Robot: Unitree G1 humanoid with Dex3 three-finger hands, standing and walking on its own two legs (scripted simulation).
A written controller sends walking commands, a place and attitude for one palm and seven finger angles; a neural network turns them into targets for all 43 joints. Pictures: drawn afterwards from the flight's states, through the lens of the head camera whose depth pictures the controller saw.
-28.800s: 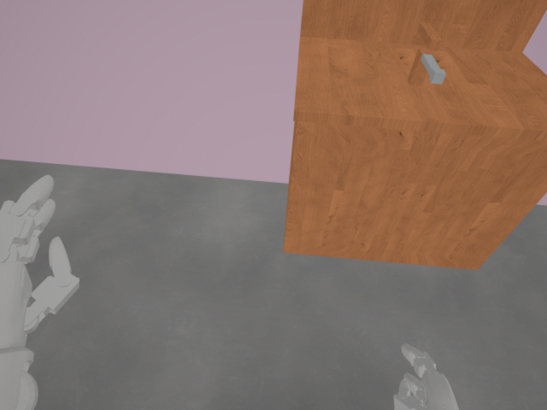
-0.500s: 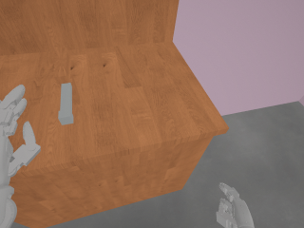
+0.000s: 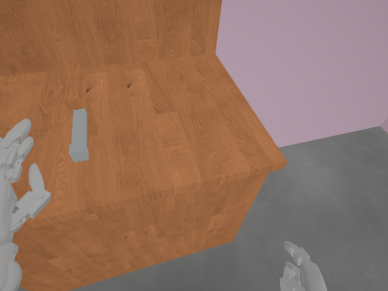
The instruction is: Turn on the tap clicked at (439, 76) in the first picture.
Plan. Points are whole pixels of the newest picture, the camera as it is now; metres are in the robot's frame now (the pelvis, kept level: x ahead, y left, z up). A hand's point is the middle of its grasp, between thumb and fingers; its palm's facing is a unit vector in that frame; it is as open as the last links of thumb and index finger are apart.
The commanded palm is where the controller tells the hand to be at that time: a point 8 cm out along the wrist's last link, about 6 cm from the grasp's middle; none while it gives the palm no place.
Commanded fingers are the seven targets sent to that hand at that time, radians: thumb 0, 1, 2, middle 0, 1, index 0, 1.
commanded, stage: come to a stop and stand still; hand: left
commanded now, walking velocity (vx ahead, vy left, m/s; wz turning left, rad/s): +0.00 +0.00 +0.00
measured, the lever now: (79, 152) +0.34 +0.27 +0.10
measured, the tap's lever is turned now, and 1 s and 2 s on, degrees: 0 0 0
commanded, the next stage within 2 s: look again from close up in 1.00 s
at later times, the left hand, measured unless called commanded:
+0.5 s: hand (37, 199) +0.21 +0.27 +0.14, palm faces +0.33 -0.85 -0.40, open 7.4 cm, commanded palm +0.16 +0.29 +0.17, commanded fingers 0.00 0.90 0.90 -0.20 -0.30 -0.20 -0.30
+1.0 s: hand (30, 193) +0.21 +0.27 +0.15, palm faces +0.39 -0.85 -0.35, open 7.4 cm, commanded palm +0.16 +0.30 +0.17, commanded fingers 0.00 0.90 0.90 -0.20 -0.30 -0.20 -0.30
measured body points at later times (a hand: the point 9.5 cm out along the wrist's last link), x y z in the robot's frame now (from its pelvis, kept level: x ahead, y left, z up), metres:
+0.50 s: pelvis +0.00 +0.01 +0.00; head +0.02 +0.04 +0.44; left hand +0.19 +0.31 +0.16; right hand +0.17 -0.21 -0.08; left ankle +0.01 +0.07 -0.74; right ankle +0.00 -0.12 -0.74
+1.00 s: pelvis +0.00 +0.02 +0.00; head +0.02 +0.04 +0.45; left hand +0.19 +0.31 +0.17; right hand +0.18 -0.20 -0.07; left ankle +0.01 +0.07 -0.74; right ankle +0.00 -0.12 -0.74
